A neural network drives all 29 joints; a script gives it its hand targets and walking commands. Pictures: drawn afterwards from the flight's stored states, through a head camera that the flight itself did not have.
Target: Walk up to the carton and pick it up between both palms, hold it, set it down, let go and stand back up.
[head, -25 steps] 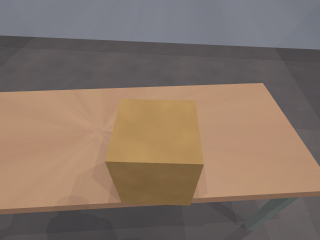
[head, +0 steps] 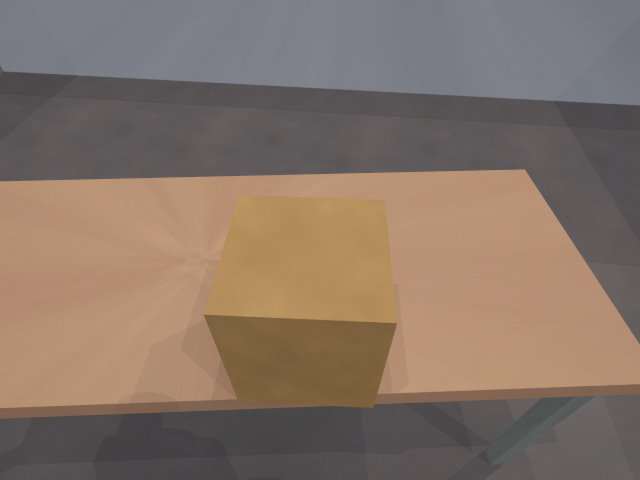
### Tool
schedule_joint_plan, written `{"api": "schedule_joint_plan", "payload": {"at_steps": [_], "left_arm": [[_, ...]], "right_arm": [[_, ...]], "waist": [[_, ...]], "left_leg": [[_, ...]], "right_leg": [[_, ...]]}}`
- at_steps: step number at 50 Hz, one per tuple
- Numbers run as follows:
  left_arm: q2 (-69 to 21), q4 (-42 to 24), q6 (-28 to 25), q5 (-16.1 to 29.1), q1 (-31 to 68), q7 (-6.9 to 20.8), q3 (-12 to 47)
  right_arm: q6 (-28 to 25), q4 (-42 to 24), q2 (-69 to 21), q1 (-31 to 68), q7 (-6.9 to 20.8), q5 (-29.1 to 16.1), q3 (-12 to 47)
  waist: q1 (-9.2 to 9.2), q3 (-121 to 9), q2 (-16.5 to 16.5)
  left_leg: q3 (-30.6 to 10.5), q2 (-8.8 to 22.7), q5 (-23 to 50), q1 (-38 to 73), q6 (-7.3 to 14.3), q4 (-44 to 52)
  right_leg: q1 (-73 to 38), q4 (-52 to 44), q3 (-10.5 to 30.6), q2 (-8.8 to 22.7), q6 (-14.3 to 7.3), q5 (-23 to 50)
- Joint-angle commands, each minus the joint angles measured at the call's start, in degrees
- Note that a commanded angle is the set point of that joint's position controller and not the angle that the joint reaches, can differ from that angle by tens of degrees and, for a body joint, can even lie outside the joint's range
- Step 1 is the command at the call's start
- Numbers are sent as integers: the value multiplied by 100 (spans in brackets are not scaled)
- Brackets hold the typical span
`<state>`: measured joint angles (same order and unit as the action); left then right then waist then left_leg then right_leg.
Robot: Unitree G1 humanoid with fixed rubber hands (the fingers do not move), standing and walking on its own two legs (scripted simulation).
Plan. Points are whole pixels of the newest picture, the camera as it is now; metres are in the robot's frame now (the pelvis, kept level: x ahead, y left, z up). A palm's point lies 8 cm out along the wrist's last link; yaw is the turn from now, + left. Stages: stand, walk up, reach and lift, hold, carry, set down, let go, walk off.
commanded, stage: stand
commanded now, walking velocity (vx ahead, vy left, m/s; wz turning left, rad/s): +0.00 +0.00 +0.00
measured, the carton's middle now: (308, 305) +0.38 +0.03 -0.02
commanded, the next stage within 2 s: reach and lift in 0.32 s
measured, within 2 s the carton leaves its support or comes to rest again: neither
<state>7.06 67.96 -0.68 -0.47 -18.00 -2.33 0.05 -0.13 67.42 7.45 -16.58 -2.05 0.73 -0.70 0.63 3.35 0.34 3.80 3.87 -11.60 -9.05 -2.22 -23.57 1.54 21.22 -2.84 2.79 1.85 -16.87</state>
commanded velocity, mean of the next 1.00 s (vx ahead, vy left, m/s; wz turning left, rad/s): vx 0.00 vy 0.00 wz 0.00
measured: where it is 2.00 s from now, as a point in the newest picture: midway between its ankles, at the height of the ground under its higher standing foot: outside the picture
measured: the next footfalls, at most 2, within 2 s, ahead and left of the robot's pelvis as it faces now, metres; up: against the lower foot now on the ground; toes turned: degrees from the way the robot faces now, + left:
none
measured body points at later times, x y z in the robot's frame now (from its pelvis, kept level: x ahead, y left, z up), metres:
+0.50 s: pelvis -0.03 -0.01 -0.03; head +0.02 +0.02 +0.42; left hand +0.16 +0.23 -0.16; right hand +0.15 -0.24 -0.15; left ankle +0.01 +0.14 -0.74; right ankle -0.06 -0.13 -0.74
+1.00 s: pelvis -0.06 +0.00 -0.01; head +0.00 +0.01 +0.44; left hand +0.18 +0.21 -0.11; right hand +0.16 -0.21 -0.11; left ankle +0.01 +0.14 -0.74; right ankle -0.06 -0.14 -0.74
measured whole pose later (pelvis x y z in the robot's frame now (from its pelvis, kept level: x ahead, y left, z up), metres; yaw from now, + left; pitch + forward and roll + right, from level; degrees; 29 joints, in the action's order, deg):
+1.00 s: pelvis -0.06 +0.00 -0.01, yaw +1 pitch +6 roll +0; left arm 11.5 38.6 29.1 3.6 10.5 -0.7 0.1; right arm 16.1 44.6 6.7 7.5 -5.9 -5.7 -2.4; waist 0.5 -0.2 -1.8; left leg 0.4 3.0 -5.2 -24.9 -1.8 -23.9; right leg 19.8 27.3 -0.3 1.6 1.6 -13.8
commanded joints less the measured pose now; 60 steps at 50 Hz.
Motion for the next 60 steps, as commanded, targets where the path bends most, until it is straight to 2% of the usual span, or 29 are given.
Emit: {"api": "schedule_joint_plan", "payload": {"at_steps": [1, 4, 6, 8, 9, 16, 17, 18, 19, 20, 21, 22, 24, 26, 27, 29, 31, 32, 33, 36, 39, 41, 45, 46, 49, 52, 55, 57, 60], "left_arm": [[449, -25, -24, -1, -426, -5, -53], [388, -31, -35, 2, -490, -2, -37], [405, -15, -40, 0, -463, -5, -44], [370, -15, -36, -10, -544, -7, -55], [330, -5, -38, -13, -567, -6, -24], [354, -33, -52, -14, -571, -1, -32], [1539, -3763, 923, 336, 6446, 112, -52], [1252, -2918, 1570, 366, 5091, -250, 123], [1171, -2773, 2400, 538, 4008, -401, 306], [1096, -2808, 3061, 726, 3777, -506, 282], [1039, -2740, 3559, 926, 3637, -516, 202], [996, -2322, 3963, 1095, 3685, -425, 201], [958, -1449, 4327, 1018, 3880, -60, 146], [720, -955, 4280, 706, 3343, 317, 79], [647, -990, 4219, 495, 3062, 473, 9], [706, -1530, 4107, -70, 2756, 701, -260], [807, -2212, 4008, -581, 2513, 764, -568], [803, -2296, 3907, -704, 2516, 742, -720], [747, -2431, 3767, -630, 2520, 719, -698], [593, -3237, 3094, -307, 2671, 563, -434], [513, -3627, 2566, 4, 2966, 413, -149], [614, -3795, 2506, 243, 3544, 314, -37], [949, -3909, 2808, 498, 4087, 106, -31], [1041, -3842, 2887, 514, 4026, 87, -65], [1090, -3257, 2987, 334, 3529, 176, -222], [934, -2987, 2854, 115, 2854, 377, -309], [833, -3014, 2579, -51, 2356, 587, -362], [793, -3166, 2316, -69, 2276, 654, -370], [703, -3362, 1931, -3, 2215, 630, -328]], "right_arm": [[-2, -2, 378, -462, -6, -5, -40], [-8, 27, 433, -501, -12, -10, -68], [-13, 30, 337, -504, -5, -12, -44], [-18, 2, 357, -456, -6, -4, -29], [-21, 3, 376, -478, -8, -15, -50], [-37, 22, 371, -520, -9, -4, -42], [193, -3434, 990, 6086, 130, -128, -674], [728, -2217, 597, 4436, 158, 192, -1199], [1363, -2377, 533, 3731, 265, 193, -997], [1889, -2434, 369, 3561, 305, -51, -844], [2279, -2352, 101, 3295, 271, -310, -620], [2664, -1858, -36, 3019, 199, -517, -481], [3166, -583, -124, 2683, -31, -918, -150], [3235, -94, -24, 2420, -336, -1352, 98], [3100, -27, 72, 2300, -498, -1519, 97], [2542, -173, 406, 2380, -782, -1540, 1], [1938, -262, 665, 2503, -918, -1367, -9], [1682, -331, 683, 2632, -921, -1201, -45], [1486, -488, 686, 2752, -879, -1039, -15], [1007, -1559, 607, 2669, -637, -598, -185], [737, -2157, 574, 2594, -415, -387, -366], [823, -2535, 393, 2967, -335, -404, -356], [1435, -2928, -70, 3116, -280, -539, -199], [1576, -2916, -129, 2999, -303, -568, -178], [1759, -2505, -115, 2605, -477, -791, -9], [1572, -2353, 77, 2140, -675, -892, 64], [1195, -2508, 242, 1819, -811, -888, 140], [935, -2746, 275, 1697, -830, -855, 153], [631, -3139, 191, 1460, -763, -696, 169]], "waist": [[40, 346, -136], [29, 253, 39], [48, 341, -137], [-10, 360, -75], [9, 346, 85], [-7, 274, -77], [395, -768, -1253], [267, -339, -894], [212, -1206, -896], [9, -1546, -697], [-80, -1575, -442], [-11, -1720, -137], [114, -1912, 325], [121, -2582, 748], [107, -2902, 832], [-62, -2850, 667], [-312, -2197, 860], [-429, -1841, 751], [-441, -1604, 480], [-158, -1732, -76], [94, -1919, -176], [143, -1886, -227], [60, -2002, -332], [45, -2055, -341], [-74, -2055, -4], [-122, -1758, 289], [-158, -1412, 259], [-146, -1142, 225], [-166, -657, 43]], "left_leg": [[-215, 310, 776, 99, 94, 338], [-225, 308, 792, 133, 109, 350], [-250, 331, 843, 70, 109, 358], [-239, 330, 824, 83, 115, 358], [-213, 311, 857, 128, 94, 334], [-236, 338, 861, 41, 114, 356], [-243, -245, -249, -1765, 247, -459], [165, -600, -1432, -1640, 194, -1065], [233, -641, -1514, -1135, 302, -1125], [209, -613, -1350, -1251, 329, -1153], [126, -523, -1058, -1593, 312, -1098], [37, -456, -680, -1820, 240, -1143], [-116, -456, 665, -1919, -20, -1375], [-362, -507, 2536, -1278, -235, -1446], [-466, -519, 3245, -805, -309, -1313], [-539, -541, 3592, 343, -298, -746], [-526, -529, 3743, 741, -290, -234], [-514, -505, 3833, 736, -295, -155], [-492, -499, 3731, 772, -272, -171], [-427, -493, 3364, 990, -150, -106], [-367, -512, 2831, 898, -68, -107], [-290, -533, 1879, 607, 17, -97], [-151, -529, 686, 146, 222, -162], [-144, -526, 661, 126, 250, -179], [-139, -549, 920, 309, 178, -82], [-167, -550, 1602, 673, 46, 79], [-215, -545, 1901, 1163, -6, 254], [-263, -508, 1658, 1184, 7, 324], [-289, -436, 490, 715, 139, 465]], "right_leg": [[793, -489, 228, 391, -178, 892], [744, -487, 244, 382, -181, 888], [768, -471, 200, 376, -183, 962], [807, -474, 227, 382, -201, 908], [820, -477, 266, 399, -204, 951], [724, -461, 244, 389, -201, 1030], [3106, 505, 346, -189, -117, -26], [3423, 979, 18, -169, -193, -1455], [2743, 1110, 14, -89, -232, -1628], [2590, 1177, 50, -30, -248, -1389], [2396, 1233, 119, 24, -295, -722], [2235, 1295, 140, 13, -345, -128], [2555, 1330, 68, -131, -357, 1348], [2115, 1324, 106, -412, -353, 2979], [1815, 1098, 192, -512, -352, 3454], [1751, 410, 271, -690, -286, 3359], [1583, -107, 323, -864, -249, 2672], [1699, -248, 299, -929, -264, 2405], [1827, -381, 276, -941, -271, 2264], [1869, -428, 251, -851, -235, 2337], [1867, -324, 221, -683, -236, 2161], [2107, -221, 240, -501, -257, 1583], [2365, -61, 314, -125, -251, 726], [2387, -68, 346, -76, -228, 714], [2212, -251, 376, -60, -209, 817], [1833, -432, 314, -277, -211, 1337], [1794, -641, 260, -440, -214, 1391], [1848, -672, 228, -497, -241, 1158], [1840, -479, 187, -478, -246, 668]]}}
